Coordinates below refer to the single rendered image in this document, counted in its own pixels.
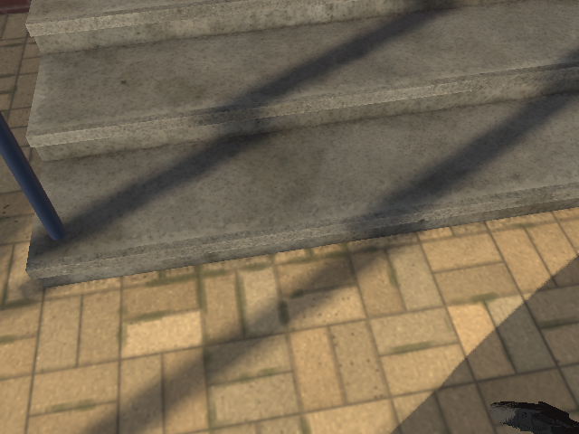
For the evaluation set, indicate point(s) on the right robot hand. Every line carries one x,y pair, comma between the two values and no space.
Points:
540,418

